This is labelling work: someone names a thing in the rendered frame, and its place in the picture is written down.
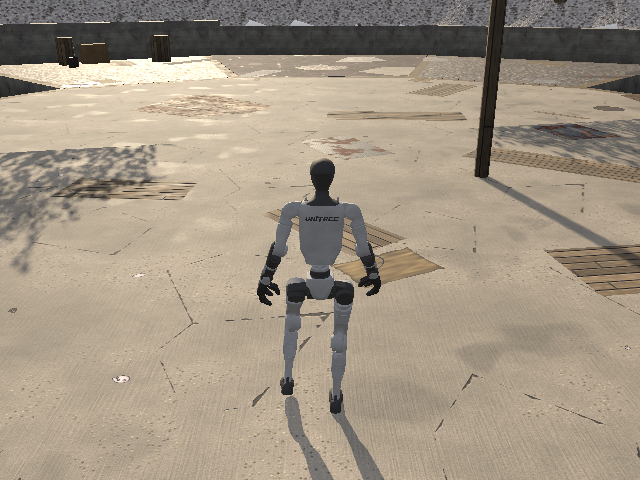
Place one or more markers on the left robot hand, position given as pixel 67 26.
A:
pixel 262 290

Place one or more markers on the right robot hand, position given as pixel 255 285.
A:
pixel 366 281

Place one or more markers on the left robot forearm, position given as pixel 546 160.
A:
pixel 270 267

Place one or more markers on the robot left upper arm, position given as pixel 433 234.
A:
pixel 290 210

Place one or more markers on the robot right thigh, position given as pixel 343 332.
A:
pixel 343 301

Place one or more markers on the right robot forearm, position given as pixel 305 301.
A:
pixel 370 265

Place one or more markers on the robot right upper arm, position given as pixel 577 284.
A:
pixel 353 212

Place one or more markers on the robot right foot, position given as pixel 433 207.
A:
pixel 335 405

